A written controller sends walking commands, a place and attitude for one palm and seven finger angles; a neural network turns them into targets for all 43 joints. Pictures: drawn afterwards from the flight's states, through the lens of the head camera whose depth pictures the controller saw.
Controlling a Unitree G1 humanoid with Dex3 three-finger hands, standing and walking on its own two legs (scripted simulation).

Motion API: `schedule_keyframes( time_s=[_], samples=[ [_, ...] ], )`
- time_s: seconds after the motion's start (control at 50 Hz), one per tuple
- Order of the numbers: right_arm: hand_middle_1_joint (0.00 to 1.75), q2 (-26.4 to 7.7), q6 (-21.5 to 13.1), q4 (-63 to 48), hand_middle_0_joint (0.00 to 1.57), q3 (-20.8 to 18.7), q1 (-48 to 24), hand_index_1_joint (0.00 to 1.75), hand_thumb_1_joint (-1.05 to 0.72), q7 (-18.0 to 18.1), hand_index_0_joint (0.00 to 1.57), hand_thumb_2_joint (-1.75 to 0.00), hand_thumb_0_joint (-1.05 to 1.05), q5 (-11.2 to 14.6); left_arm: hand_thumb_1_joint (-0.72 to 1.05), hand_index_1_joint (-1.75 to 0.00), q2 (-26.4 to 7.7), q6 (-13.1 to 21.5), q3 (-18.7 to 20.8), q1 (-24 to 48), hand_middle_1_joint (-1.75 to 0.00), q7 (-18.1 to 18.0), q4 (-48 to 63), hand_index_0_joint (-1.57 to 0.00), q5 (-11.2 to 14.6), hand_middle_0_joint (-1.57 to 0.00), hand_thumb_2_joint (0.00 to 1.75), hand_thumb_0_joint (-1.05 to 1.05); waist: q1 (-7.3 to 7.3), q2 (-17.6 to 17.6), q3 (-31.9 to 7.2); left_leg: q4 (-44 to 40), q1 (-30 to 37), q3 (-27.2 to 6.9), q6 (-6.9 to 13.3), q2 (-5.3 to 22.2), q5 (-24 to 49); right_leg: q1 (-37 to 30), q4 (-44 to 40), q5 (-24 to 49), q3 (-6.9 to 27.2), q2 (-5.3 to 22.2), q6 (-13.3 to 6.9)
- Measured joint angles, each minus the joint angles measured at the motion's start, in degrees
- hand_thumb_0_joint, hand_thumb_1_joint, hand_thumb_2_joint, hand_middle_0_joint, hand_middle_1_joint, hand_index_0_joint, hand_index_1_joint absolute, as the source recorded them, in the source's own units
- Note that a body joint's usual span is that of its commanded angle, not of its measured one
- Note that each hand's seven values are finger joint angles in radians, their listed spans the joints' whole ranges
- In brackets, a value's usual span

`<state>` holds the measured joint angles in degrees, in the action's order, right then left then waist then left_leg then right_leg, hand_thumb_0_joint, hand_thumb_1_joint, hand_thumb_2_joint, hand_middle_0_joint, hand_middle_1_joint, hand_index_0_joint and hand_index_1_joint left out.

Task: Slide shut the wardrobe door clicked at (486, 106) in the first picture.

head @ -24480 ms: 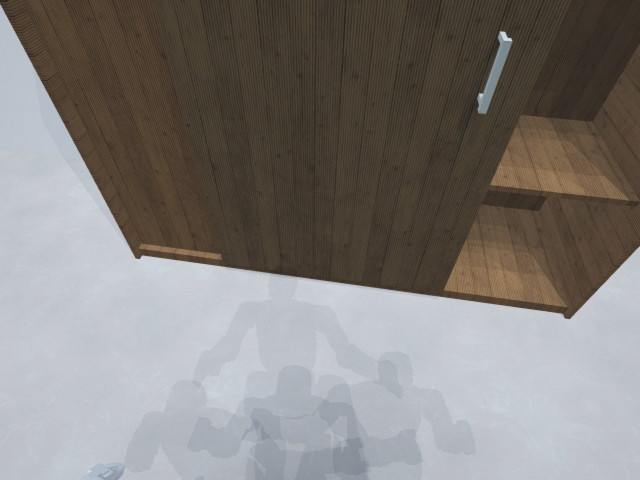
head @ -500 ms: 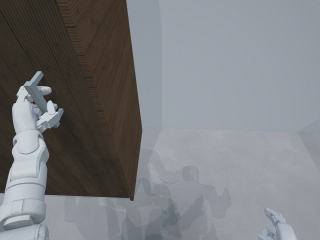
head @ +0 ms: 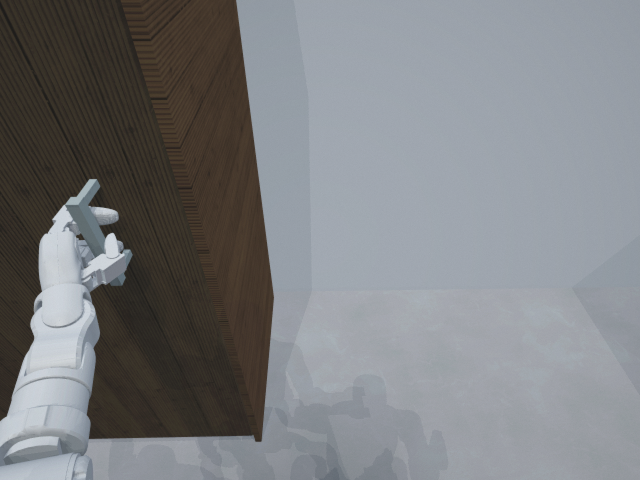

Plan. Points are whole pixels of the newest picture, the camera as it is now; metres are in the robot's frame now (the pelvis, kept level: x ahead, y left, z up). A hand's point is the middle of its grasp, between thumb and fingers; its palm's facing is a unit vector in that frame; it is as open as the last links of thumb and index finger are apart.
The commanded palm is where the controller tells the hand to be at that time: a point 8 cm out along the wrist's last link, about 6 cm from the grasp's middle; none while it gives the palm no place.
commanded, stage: stop walking and hold the door there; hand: left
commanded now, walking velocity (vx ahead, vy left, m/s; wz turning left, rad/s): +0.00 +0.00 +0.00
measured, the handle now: (104, 235) +0.40 +0.32 +0.11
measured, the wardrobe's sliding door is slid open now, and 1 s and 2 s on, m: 0.00 0.00 0.00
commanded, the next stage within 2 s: loosen the grip on the handle in 1.64 s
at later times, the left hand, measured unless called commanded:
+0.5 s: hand (109, 263) +0.36 +0.30 +0.11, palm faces +0.33 -0.91 -0.24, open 5.4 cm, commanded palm +0.32 +0.34 +0.11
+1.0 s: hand (110, 264) +0.35 +0.29 +0.11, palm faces +0.28 -0.94 -0.21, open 5.4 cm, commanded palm +0.32 +0.33 +0.11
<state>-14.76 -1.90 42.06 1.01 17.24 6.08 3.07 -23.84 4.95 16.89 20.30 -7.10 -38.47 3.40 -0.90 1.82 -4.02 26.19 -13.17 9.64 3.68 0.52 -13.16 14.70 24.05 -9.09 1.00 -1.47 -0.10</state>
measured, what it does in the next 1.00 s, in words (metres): steps on the spot: left foot, then right foot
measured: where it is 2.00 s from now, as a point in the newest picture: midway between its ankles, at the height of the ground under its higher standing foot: outside the picture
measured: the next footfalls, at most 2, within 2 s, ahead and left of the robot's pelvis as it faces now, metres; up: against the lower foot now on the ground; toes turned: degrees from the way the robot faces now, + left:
left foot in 0.44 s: +0.03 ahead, +0.15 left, +0.00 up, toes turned +8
right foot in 0.92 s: -0.05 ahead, -0.04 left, +0.00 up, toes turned -4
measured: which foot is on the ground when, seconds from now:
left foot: down 0.00-0.30, up 0.32-0.42, down 0.44-1.00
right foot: down 0.00-0.52, up 0.54-0.90, down 0.92-1.00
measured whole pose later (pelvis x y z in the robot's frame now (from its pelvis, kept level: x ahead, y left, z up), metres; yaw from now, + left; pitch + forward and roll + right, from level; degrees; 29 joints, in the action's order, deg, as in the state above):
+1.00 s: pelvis -0.05 +0.08 +0.00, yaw -3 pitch +1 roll -2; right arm -12.7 -3.0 40.7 2.7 11.4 4.4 1.6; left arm -20.9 1.6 11.6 24.1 -7.7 -27.1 3.8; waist -0.6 1.7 2.9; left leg 28.4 -17.8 12.3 4.5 2.5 -11.7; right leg 10.3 25.4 -15.7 -2.3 -0.9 0.1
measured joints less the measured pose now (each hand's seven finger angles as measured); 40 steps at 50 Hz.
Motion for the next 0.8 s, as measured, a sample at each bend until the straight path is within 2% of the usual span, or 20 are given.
schedule_keyframes(
  time_s=[0.24,0.3,0.34,0.4,0.44,0.46,0.5,0.54,0.58,0.64,0.72,0.8],
  samples=[
    [0.30,-1.55,0.53,-1.70,0.21,-1.07,-2.45,0.30,-0.90,-0.01,0.20,-0.90,0.01,0.02,0.71,-1.39,0.60,0.28,-1.21,0.02,-1.31,-0.03,2.09,-0.38,0.16,-0.39,0.87,-0.02,0.59,0.48,0.79,1.08,-1.04,-0.80,-0.09,0.03,-0.43,0.11,-0.27,-0.07,-0.79,0.08,0.07],
    [0.30,-2.61,1.76,-2.55,0.21,-1.95,-3.54,0.30,-0.91,-0.44,0.20,-0.90,0.01,0.03,0.71,-1.39,1.17,0.37,-1.64,0.54,-1.31,0.10,3.15,-0.38,0.17,-0.40,0.87,-0.02,0.43,1.36,1.69,3.66,-2.81,-1.50,-1.84,0.03,-1.54,0.86,0.58,-0.35,-1.39,0.37,0.30],
    [0.30,-3.43,2.65,-2.87,0.21,-2.59,-4.34,0.30,-0.91,-0.67,0.20,-0.90,0.01,0.13,0.71,-1.39,1.73,0.38,-2.22,1.21,-1.32,0.26,3.95,-0.38,-0.01,-0.41,0.87,-0.03,0.42,1.69,2.46,6.36,-4.14,-3.14,-3.48,-0.59,-3.41,1.52,1.56,-0.67,-1.67,0.98,0.68],
    [0.30,-4.16,3.40,-2.78,0.21,-3.20,-5.59,0.30,-0.91,-0.91,0.20,-0.90,0.01,0.24,0.70,-1.39,2.57,0.06,-3.48,2.53,-1.33,0.71,5.55,-0.39,-0.50,-0.42,0.87,-0.03,0.35,0.91,3.70,10.47,-5.48,-6.41,-4.48,-1.27,-8.56,2.77,3.38,-1.15,-1.47,2.94,1.71],
    [0.30,-4.33,3.59,-2.58,0.21,-3.13,-6.64,0.30,-0.91,-0.94,0.20,-0.90,0.01,0.07,0.69,-1.39,2.76,0.12,-3.96,3.30,-1.34,1.61,6.31,-0.40,-1.02,-0.42,0.86,-0.05,-0.42,-0.11,4.47,8.28,-4.52,-7.20,-4.75,-0.62,-7.48,3.78,5.14,-1.72,-1.24,4.84,2.82],
    [0.30,-4.33,3.70,-2.60,0.21,-3.20,-7.11,0.30,-0.91,-0.84,0.20,-0.90,0.01,0.03,0.68,-1.39,2.83,-0.03,-4.43,3.85,-1.34,1.90,6.63,-0.41,-1.11,-0.43,0.85,-0.07,-1.14,-0.62,5.00,6.56,-4.15,-5.58,-4.95,-0.21,-3.51,4.21,6.25,-2.16,-1.28,6.05,3.50],
    [0.30,-4.06,4.00,-2.88,0.20,-3.46,-8.01,0.30,-0.91,-0.54,0.20,-0.90,0.01,0.01,0.67,-1.39,3.17,-0.36,-5.56,4.92,-1.36,2.03,7.28,-0.42,-1.13,-0.43,0.84,-0.08,-1.08,-1.57,6.39,5.95,-3.71,-3.42,-2.74,-1.58,-0.64,4.76,7.73,-2.59,-0.27,7.97,4.71],
    [0.30,-3.23,4.14,-3.76,0.20,-3.29,-8.31,0.30,-0.91,-0.42,0.20,-0.90,0.01,0.07,0.69,-1.39,3.42,-0.32,-6.94,5.37,-1.37,1.60,7.98,-0.43,-0.96,-0.44,0.83,-0.09,-0.21,-1.93,7.08,6.37,-3.67,-1.67,-0.01,-2.27,-1.56,6.30,10.37,-4.92,1.03,8.51,3.84],
    [0.30,-1.66,3.76,-4.46,0.20,-2.64,-8.33,0.30,-0.91,-0.52,0.20,-0.90,0.01,0.01,0.70,-1.39,3.97,-0.54,-7.56,5.36,-1.37,0.63,8.73,-0.42,-0.87,-0.43,0.83,-0.08,0.64,-1.53,7.50,6.43,-3.57,-0.21,1.28,-1.80,-2.08,9.36,20.21,-11.75,0.94,7.27,2.45],
    [0.30,1.58,2.58,-3.93,0.20,-1.04,-7.42,0.30,-0.91,-0.84,0.20,-0.90,0.01,-0.28,0.72,-1.39,4.97,-1.52,-8.34,5.19,-1.38,-0.68,9.85,-0.39,-0.76,-0.41,0.82,-0.08,1.28,-1.43,7.73,4.56,-2.43,0.74,1.58,-1.14,-1.12,10.25,29.10,-13.90,-0.65,4.97,1.72],
    [0.30,4.99,1.52,-1.92,0.21,1.80,-5.70,0.30,-0.91,-1.42,0.20,-0.90,0.01,-1.11,0.75,-1.39,5.51,-2.39,-8.91,4.36,-1.38,-1.06,11.03,-0.38,-0.64,-0.39,0.81,-0.06,1.75,-2.13,7.07,1.06,-0.86,1.46,1.60,-0.79,0.53,5.83,24.13,-13.58,-2.58,2.92,1.54],
    [0.30,6.01,0.44,-1.01,0.21,3.28,-4.50,0.30,-0.90,-1.90,0.20,-0.90,0.01,-1.89,0.75,-1.39,5.10,-2.85,-8.82,3.35,-1.38,-0.86,12.27,-0.38,-0.16,-0.38,0.80,-0.06,1.71,-1.59,6.76,-1.12,-0.70,1.96,1.68,-0.25,1.83,1.20,16.13,-13.47,-2.96,1.51,1.08]
  ],
)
